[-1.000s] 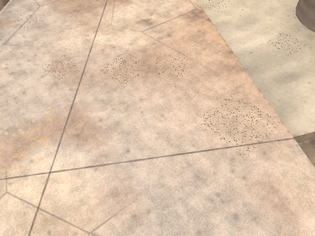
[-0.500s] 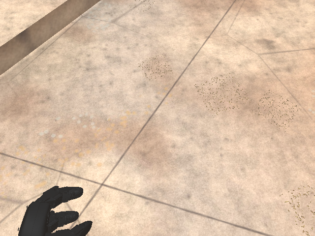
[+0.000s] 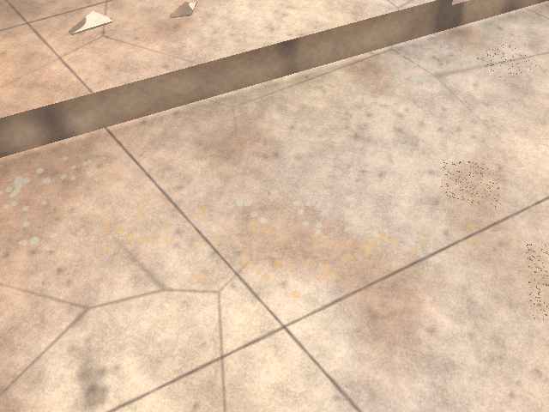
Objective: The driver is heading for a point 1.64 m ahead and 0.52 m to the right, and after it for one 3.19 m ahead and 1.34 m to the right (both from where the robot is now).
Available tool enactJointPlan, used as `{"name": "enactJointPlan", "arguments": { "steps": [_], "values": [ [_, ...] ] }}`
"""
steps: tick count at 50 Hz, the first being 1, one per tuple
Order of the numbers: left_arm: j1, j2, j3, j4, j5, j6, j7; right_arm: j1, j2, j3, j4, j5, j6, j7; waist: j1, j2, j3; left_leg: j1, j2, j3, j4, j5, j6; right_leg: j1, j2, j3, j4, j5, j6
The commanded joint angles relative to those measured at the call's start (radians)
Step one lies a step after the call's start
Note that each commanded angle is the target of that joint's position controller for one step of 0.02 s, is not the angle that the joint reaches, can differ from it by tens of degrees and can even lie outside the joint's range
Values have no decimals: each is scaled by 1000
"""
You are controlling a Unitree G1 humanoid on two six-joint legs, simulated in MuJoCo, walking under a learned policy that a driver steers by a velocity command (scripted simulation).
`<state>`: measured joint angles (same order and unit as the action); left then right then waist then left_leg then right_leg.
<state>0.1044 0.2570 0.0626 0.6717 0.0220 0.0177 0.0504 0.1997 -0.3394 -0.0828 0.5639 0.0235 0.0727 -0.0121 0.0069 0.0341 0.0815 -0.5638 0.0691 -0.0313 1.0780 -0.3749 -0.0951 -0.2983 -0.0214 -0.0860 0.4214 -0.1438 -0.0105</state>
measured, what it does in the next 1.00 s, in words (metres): walks ahead, turning right: left foot, then right foot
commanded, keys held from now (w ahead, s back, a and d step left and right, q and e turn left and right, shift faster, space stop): shift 0.20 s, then e+shift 0.34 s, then w+e+shift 0.46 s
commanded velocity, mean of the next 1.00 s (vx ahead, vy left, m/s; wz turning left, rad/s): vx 0.26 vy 0.00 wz -0.37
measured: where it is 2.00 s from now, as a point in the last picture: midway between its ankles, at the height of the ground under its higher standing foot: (499, 265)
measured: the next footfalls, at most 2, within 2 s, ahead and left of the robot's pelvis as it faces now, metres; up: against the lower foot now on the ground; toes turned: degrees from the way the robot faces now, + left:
left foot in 0.14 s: +0.03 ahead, +0.14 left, +0.00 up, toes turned +6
right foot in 0.64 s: +0.00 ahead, -0.08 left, +0.00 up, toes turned -13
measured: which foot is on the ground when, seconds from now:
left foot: up 0.00-0.12, down 0.14-0.62, up 0.64-1.00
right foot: down 0.00-0.14, up 0.16-0.62, down 0.64-1.00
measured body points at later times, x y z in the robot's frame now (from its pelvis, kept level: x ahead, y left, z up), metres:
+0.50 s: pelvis +0.00 +0.04 +0.00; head +0.03 +0.04 +0.45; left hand +0.12 +0.32 -0.11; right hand +0.18 -0.21 -0.10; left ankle -0.01 +0.14 -0.74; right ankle -0.02 -0.09 -0.70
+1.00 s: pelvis +0.18 -0.05 -0.01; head +0.20 -0.09 +0.44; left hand +0.26 +0.24 -0.11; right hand +0.29 -0.36 -0.09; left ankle +0.38 +0.02 -0.71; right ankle -0.04 -0.07 -0.74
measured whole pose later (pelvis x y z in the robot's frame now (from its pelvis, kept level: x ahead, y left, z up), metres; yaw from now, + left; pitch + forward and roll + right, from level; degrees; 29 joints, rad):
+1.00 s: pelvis +0.18 -0.05 -0.01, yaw -28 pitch +5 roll +2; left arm 0.53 0.30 0.07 0.78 0.01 -0.04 -0.01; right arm 0.02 -0.29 -0.04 0.65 -0.03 -0.01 0.06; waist 0.13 0.03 -0.02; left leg -0.64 0.03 -0.02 0.64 -0.12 -0.07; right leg 0.08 0.05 0.27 0.27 -0.41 -0.08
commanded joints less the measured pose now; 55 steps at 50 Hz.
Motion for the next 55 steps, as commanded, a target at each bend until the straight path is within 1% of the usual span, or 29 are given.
{"name": "enactJointPlan", "arguments": {
  "steps": [1, 4, 6, 7, 8, 9, 10, 11, 13, 14, 16, 19, 27, 30, 31, 32, 33, 34, 35, 37, 38, 39, 42, 48, 50, 52, 53, 54, 55],
  "values": [
    [-23, 204, 62, -55, -9, -8, -12, -33, -48, -7, -88, -9, -21, 4, 19, -187, -194, 81, 0, 42, -151, -21, 19, 148, -244, 146, -123, 163, -213],
    [-14, 210, 63, -38, -34, -10, -29, 5, -52, -11, -65, -10, -17, 11, 1, -208, -198, 191, -36, 70, -348, 0, 58, 147, -264, 134, -79, 184, -201],
    [0, 187, 55, -17, -58, -11, -31, 93, -55, -19, -22, -14, -16, 15, -44, -184, -203, 364, -79, 91, -602, 140, 115, 84, -242, 94, 24, 173, -136],
    [61, 141, 43, 8, -53, -14, -38, 120, -92, -30, -13, -14, -17, 12, -37, -72, -198, 501, -25, -16, -690, 275, 157, -44, -188, 25, 149, 30, -51],
    [82, 68, 14, -33, 13, -20, -54, 113, -207, -50, -38, -19, -18, -4, 12, 283, -209, 651, 272, -371, -668, 648, 278, -331, -56, -77, 456, -463, 66],
    [-31, 133, 38, -59, -1, -23, -37, 107, -208, -47, -55, -63, -33, 1, -82, 249, -231, 484, 353, -442, -720, 612, 435, -386, -16, 58, 628, -535, 82],
    [-63, 167, 48, -54, -26, -16, -26, 63, -165, -33, -48, -75, -50, 5, -73, 159, -184, 426, 280, -348, -740, 511, 402, -364, -32, 97, 706, -455, 70],
    [-14, 149, 47, -25, -33, -6, -21, -12, -111, -16, -36, -61, -62, 3, -26, 134, -166, 399, 219, -254, -741, 433, 340, -353, -40, 103, 701, -370, 62],
    [100, 116, 41, 51, -20, 13, -20, -90, 10, 28, -14, -46, -77, -2, 20, 124, -175, 345, 144, -107, -734, 451, 278, -234, -48, 102, 692, -224, 89],
    [126, 108, 39, 67, -27, 16, -25, -90, 35, 38, 1, -54, -83, -4, 28, 130, -169, 310, 126, -58, -739, 454, 271, -175, -39, 101, 682, -186, 99],
    [80, 117, 35, 38, -45, 17, -31, -108, 4, 27, 6, -64, -85, -13, 7, 129, -123, 317, 128, -20, -743, 398, 268, -166, -33, 106, 572, -166, 101],
    [19, 134, 30, -19, -46, 19, -38, -44, -75, -5, 32, -54, -63, -31, -46, 113, -104, 417, 223, -92, -742, 385, 324, -239, -45, 87, 520, -258, 97],
    [67, 109, 30, -69, -52, 38, -69, -91, -94, -36, 42, -30, -55, -29, -25, 90, -142, 473, 287, -20, -668, 591, 317, -158, -47, 9, 368, -298, 48],
    [201, 110, 42, -24, -69, 39, -82, -97, -105, -47, 57, 7, -66, -14, 39, 65, -183, 298, 255, 43, -691, -156, 235, 111, 3, -61, 186, -220, -46],
    [338, 141, 61, 42, -73, 32, -75, -125, -61, -37, 56, -3, -73, -9, 89, -4, -167, 135, 195, 114, -563, -310, 185, 284, 28, -36, 142, -280, -94],
    [497, 228, 90, 83, -70, 16, -60, -209, 24, -13, 28, -22, -83, 2, 160, -256, -121, -139, 71, 246, -124, -301, 101, 434, -147, 292, -20, -502, -204],
    [468, 329, 97, 24, -43, -35, -73, -306, 45, -3, -63, -7, -119, 9, 150, -354, -65, -493, -118, 52, 93, -287, 73, 477, -342, 941, -250, -784, -401],
    [384, 252, 76, -3, -27, -67, -73, -368, -22, -13, -70, 22, -160, 25, 149, -201, -15, -564, -47, -67, 162, -188, 101, 458, -378, 931, -318, -816, -392],
    [321, 213, 57, -19, -31, -86, -66, -332, -55, -22, -57, 25, -187, 37, 91, -174, 5, -547, -30, -81, 130, -68, 120, 428, -347, 853, -301, -709, -351],
    [273, 181, 41, -37, -52, -84, -52, -252, -72, -31, -5, -25, -211, 35, 33, -99, 0, -424, -3, -70, -3, 103, 104, 351, -257, 651, -264, -495, -282],
    [278, 168, 33, -45, -47, -80, -41, -248, -72, -35, 5, -27, -212, 37, 25, -110, -6, -351, -11, -61, -60, 169, 88, 309, -216, 587, -268, -437, -263],
    [284, 234, 55, -11, 8, -62, -55, -194, -23, 1, 47, -134, -145, 63, 32, -115, -4, -240, -31, 25, -61, 222, 59, 204, -113, 469, -293, -335, -212],
    [356, 198, 48, 23, -11, -58, -72, -217, -10, 11, 32, -85, -87, 68, 49, -129, 7, -193, -45, 55, -134, 247, 14, 148, -69, 433, -285, -228, -221],
    [405, 226, 58, 47, -13, -67, -52, -402, -37, 25, -35, -56, -107, 69, 119, -175, 30, -124, -59, 32, -446, 273, 18, 233, -114, 531, -254, -115, -232],
    [348, 243, 62, 41, -15, -73, -44, -317, -57, 21, -26, -50, -117, 60, 60, -197, 2, 46, -71, 26, -507, 230, 46, 214, -135, 547, -205, 84, -206],
    [261, 270, 66, 30, -12, -84, -55, 12, -126, -10, 59, -44, -131, 25, -112, -139, -166, 520, -115, 54, -526, 136, 88, 80, -64, 469, 118, 470, -149],
    [231, 231, 55, 19, -12, -96, -65, 245, -196, -34, 95, -60, -137, -3, -224, -43, -323, 835, 17, -69, -516, -49, 116, -91, 33, 395, 451, 377, -123],
    [285, 65, 16, -39, -43, -105, -66, 342, -303, -53, 99, -98, -142, -11, -186, 308, -488, 1048, 335, -605, -731, -651, 176, -369, 173, 291, 802, -331, -103],
    [269, 99, 3, -38, -44, -94, -64, 184, -254, -42, 75, -92, -138, -8, -108, 314, -404, 883, 380, -887, -893, -723, 198, -453, 117, 261, 942, -313, -119]
  ]
}}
